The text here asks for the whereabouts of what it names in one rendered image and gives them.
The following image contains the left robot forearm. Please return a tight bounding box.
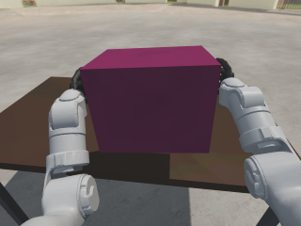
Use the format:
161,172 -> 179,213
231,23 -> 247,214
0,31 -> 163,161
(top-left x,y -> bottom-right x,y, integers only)
41,89 -> 89,214

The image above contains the robot left hand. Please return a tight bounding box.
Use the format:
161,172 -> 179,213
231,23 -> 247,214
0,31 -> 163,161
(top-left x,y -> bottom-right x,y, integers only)
70,67 -> 87,104

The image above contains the right robot forearm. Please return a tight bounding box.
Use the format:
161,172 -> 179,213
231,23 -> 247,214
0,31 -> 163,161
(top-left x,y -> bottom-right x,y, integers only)
218,77 -> 301,164

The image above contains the robot right upper arm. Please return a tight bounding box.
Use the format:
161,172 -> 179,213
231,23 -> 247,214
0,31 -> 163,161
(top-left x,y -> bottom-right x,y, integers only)
244,150 -> 301,226

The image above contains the carton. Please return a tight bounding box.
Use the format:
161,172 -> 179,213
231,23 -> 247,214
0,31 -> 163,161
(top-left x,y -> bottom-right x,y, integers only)
79,45 -> 222,153

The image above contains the robot right hand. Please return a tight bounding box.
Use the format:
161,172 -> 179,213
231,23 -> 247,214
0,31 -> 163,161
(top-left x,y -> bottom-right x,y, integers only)
216,57 -> 234,95

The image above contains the table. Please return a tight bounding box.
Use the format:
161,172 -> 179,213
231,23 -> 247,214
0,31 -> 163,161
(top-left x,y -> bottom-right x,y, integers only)
0,76 -> 301,226

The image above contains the robot left upper arm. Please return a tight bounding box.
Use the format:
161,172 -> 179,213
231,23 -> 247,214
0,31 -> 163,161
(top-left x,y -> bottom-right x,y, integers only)
20,173 -> 100,226

